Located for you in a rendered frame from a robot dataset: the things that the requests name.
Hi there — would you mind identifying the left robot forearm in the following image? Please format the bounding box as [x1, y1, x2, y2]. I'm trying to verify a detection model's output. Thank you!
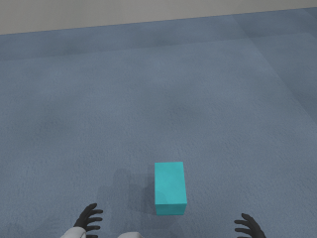
[60, 226, 86, 238]

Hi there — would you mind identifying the robot left hand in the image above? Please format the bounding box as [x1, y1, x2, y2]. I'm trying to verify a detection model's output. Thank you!
[73, 202, 103, 238]

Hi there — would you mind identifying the robot right hand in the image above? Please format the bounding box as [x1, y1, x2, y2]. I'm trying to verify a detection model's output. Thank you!
[234, 213, 266, 238]

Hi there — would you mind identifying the carton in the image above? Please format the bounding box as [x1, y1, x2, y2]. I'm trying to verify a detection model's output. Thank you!
[155, 162, 187, 216]

